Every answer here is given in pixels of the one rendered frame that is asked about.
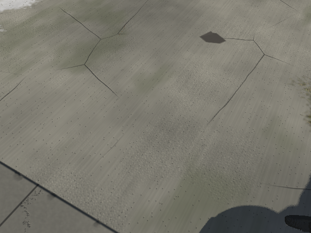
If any right robot hand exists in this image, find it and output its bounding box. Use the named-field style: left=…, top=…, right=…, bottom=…
left=285, top=215, right=311, bottom=233

